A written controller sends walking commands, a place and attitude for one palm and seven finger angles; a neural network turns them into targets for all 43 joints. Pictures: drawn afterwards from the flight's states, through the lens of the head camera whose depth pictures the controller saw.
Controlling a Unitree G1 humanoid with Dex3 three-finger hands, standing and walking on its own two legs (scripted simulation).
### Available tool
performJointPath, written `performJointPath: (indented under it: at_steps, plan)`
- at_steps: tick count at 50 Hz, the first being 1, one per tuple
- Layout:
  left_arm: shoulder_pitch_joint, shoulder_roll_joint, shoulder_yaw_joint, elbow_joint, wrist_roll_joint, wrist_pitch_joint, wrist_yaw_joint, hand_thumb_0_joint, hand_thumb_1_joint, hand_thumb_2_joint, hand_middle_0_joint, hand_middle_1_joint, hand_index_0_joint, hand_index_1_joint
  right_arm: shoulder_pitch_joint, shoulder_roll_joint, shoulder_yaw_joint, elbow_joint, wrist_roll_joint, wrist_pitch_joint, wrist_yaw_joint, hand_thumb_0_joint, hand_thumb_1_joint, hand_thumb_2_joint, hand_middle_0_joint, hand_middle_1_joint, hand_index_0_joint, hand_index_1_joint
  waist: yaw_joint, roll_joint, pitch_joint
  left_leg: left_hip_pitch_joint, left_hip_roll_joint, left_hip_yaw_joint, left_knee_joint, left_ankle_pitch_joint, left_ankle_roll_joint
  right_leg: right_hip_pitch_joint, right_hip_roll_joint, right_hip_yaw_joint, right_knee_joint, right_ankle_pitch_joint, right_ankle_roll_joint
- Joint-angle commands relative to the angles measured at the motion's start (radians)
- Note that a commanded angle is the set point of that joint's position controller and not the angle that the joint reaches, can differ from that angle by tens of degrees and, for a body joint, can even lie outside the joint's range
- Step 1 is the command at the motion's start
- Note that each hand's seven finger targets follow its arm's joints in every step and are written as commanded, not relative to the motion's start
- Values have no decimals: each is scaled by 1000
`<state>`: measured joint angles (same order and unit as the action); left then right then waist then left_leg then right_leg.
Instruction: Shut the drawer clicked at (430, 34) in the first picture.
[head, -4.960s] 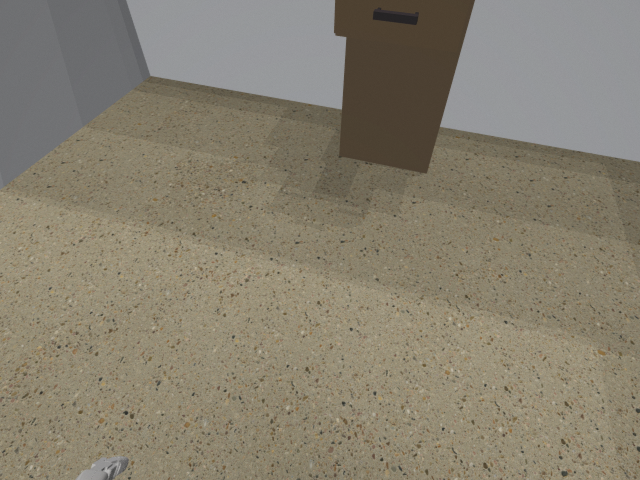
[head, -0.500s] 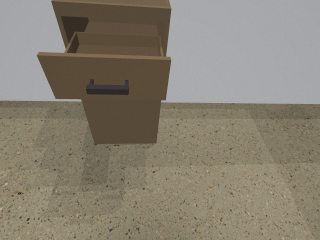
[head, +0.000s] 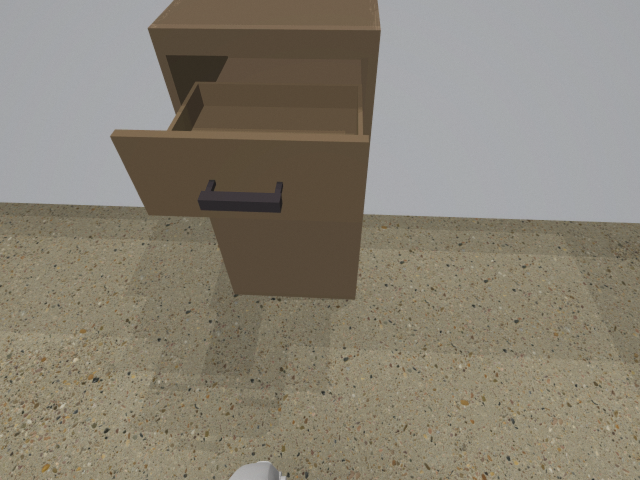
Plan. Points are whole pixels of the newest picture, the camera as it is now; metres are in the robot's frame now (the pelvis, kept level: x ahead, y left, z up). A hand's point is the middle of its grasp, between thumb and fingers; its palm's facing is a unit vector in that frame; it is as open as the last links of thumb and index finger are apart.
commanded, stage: take the last steps up to it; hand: left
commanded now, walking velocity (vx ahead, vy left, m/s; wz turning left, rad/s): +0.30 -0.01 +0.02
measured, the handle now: (243, 193) +0.54 +0.18 +0.04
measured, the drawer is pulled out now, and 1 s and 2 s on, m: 0.29 0.29 0.29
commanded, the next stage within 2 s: come to a stop and stand still in 0.62 s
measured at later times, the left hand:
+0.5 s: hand (195, 421) +0.23 +0.22 -0.16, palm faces +0.01 -0.97 -0.23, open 7.4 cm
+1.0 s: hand (236, 412) +0.25 +0.17 -0.19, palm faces +0.05 -0.98 -0.20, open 7.3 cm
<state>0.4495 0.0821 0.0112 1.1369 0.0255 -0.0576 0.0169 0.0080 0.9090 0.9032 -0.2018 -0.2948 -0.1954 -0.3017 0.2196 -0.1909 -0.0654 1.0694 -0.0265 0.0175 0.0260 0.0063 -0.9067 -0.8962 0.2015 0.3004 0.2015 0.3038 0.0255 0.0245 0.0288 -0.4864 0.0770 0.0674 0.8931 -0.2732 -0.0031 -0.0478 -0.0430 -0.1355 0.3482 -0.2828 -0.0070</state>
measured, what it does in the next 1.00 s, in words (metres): walks ahead: left foot, then right foot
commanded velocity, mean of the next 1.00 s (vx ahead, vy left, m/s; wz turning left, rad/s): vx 0.10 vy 0.00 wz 0.00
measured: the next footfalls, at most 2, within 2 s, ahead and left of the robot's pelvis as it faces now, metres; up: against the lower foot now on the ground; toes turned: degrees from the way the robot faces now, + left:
left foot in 0.16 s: +0.15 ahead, +0.14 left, +0.00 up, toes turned +8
right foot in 0.62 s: +0.28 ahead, -0.12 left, +0.00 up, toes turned -10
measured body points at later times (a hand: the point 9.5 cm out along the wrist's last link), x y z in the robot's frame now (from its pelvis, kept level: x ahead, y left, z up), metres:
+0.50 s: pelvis +0.13 +0.03 +0.00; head +0.15 +0.03 +0.45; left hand +0.23 +0.27 -0.14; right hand +0.12 -0.20 -0.16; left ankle +0.11 +0.14 -0.75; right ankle +0.20 -0.11 -0.70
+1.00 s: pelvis +0.23 -0.01 -0.01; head +0.26 +0.00 +0.44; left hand +0.25 +0.22 -0.17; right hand +0.30 -0.25 -0.16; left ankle +0.28 +0.10 -0.75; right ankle +0.24 -0.11 -0.75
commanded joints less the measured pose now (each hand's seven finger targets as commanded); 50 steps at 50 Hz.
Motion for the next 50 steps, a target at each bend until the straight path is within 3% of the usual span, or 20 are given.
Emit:
performJointPath:
  at_steps: [1,4,6,7,8,9,11,15,24,27,29,30,31,33,35,36,38,42,48,50]
  plan:
    - [83,179,38,-7,3,-17,11,0,900,900,-200,-300,-200,-300,-137,11,12,-101,9,-40,5,0,-900,-900,200,300,200,300,25,-176,106,-26,-2,51,-145,12,1,-50,-239,152,-144,250,-119]
    - [62,185,47,-3,2,-8,11,0,900,900,-200,-300,-200,-300,-117,8,11,-97,9,-53,3,0,-900,-900,200,300,200,300,10,-185,98,95,-24,73,-261,20,18,-74,-223,133,-91,234,-108]
    - [39,176,51,-2,-5,-3,10,0,900,900,-200,-300,-200,-300,9,-16,5,-55,2,-66,-11,0,-900,-900,200,300,200,300,-48,-139,35,320,-53,103,-401,81,26,-130,-174,88,71,288,-78]
    - [44,148,44,-12,-7,0,6,0,900,900,-200,-300,-200,-300,131,-73,-10,-15,-1,-75,-22,0,-900,-900,200,300,200,300,-92,-23,-37,523,10,26,-433,82,48,-227,-132,59,265,259,-51]
    - [58,92,41,-35,-14,3,1,0,900,900,-200,-300,-200,-300,248,-185,-37,7,-10,-80,-37,0,-900,-900,200,300,200,300,-126,220,-126,682,267,-301,-507,76,129,-430,-28,-15,521,-81,-5]
    - [3,107,40,-73,-6,1,1,0,900,900,-200,-300,-200,-300,306,-220,-42,16,-2,-68,-40,0,-900,-900,200,300,200,300,-141,246,-128,651,375,-451,-628,2,196,-520,8,35,717,-316,-10]
    - [-108,116,52,-83,-5,10,-6,0,900,900,-200,-300,-200,-300,188,-139,-27,-5,2,-68,-49,0,-900,-900,200,300,200,300,-111,146,4,448,340,-395,-694,-124,197,-588,-67,118,872,-186,-22]
    - [-62,77,53,-64,7,33,-19,0,900,900,-200,-300,-200,-300,96,-45,-3,-34,1,-95,-54,0,-900,-900,200,300,200,300,-23,75,20,318,237,-135,-707,143,149,-490,-97,109,776,-24,9]
    - [-263,121,54,-167,0,51,-29,0,900,900,-200,-300,-200,-300,119,-104,-15,-23,-6,-79,-44,0,-900,-900,200,300,200,300,-32,80,74,322,230,-71,-716,131,170,-434,-81,62,391,34,27]
    - [-265,130,55,-173,2,41,-28,0,900,900,-200,-300,-200,-300,121,-110,-20,-10,-9,-67,-42,0,-900,-900,200,300,200,300,-28,68,62,297,215,-61,-629,129,143,-309,-39,23,271,45,19]
    - [-153,166,64,-128,5,25,-23,0,900,900,-200,-300,-200,-300,127,-89,-11,2,-3,-63,-40,0,-900,-900,200,300,200,300,19,0,7,251,140,-1,-454,107,81,-98,-19,13,122,117,11]
    - [-64,238,76,-100,9,9,-17,0,900,900,-200,-300,-200,-300,151,-49,0,-2,6,-66,-35,0,-900,-900,200,300,200,300,53,-150,-65,113,63,71,-240,-3,36,97,-153,172,67,152,-34]
    - [13,340,94,-84,2,7,-9,0,900,900,-200,-300,-200,-300,156,-1,14,-30,12,-63,-31,0,-900,-900,200,300,200,300,64,-371,-110,-62,-40,108,12,-324,-2,206,-367,446,-38,262,-131]
    - [-37,302,83,-91,-8,5,3,0,900,900,-200,-300,-200,-300,97,-36,6,-43,12,-48,-41,0,-900,-900,200,300,200,300,55,-304,-83,-86,-4,-36,240,-309,5,82,-385,468,-87,332,-200]
    - [-139,228,64,-112,-10,3,9,0,900,900,-200,-300,-200,-300,80,-27,6,-21,8,-46,-37,0,-900,-900,200,300,200,300,8,-116,-37,-65,35,-49,253,-168,-8,-9,-313,291,-70,377,-180]
    - [-163,204,55,-116,-9,-1,10,0,900,900,-200,-300,-200,-300,101,-9,10,-11,6,-39,-36,0,-900,-900,200,300,200,300,-15,-97,-39,-22,35,-41,216,-129,-18,-59,-284,218,-70,438,-160]
    - [-200,165,42,-122,-5,-3,15,0,900,900,-200,-300,-200,-300,137,22,21,11,10,-26,-41,0,-900,-900,200,300,200,300,-45,-107,-30,81,32,-28,70,-101,-41,-151,-253,131,-56,611,-143]
    - [-197,201,40,-113,-5,19,24,0,900,900,-200,-300,-200,-300,98,20,29,4,21,-3,-46,0,-900,-900,200,300,200,300,-25,-157,-48,153,-18,2,-143,-79,-54,-116,-234,133,-4,751,-151]
    - [-190,245,62,-117,-6,59,33,0,900,900,-200,-300,-200,-300,35,-39,9,-38,17,12,-50,0,-900,-900,200,300,200,300,-25,-163,-21,265,-26,2,-361,57,-39,-164,-245,173,80,599,-133]
    - [-173,214,60,-129,-11,69,32,0,900,900,-200,-300,-200,-300,54,-88,2,-46,10,-3,-51,0,-900,-900,200,300,200,300,-28,-3,-64,403,99,-97,-453,489,17,-234,-138,95,189,365,-42]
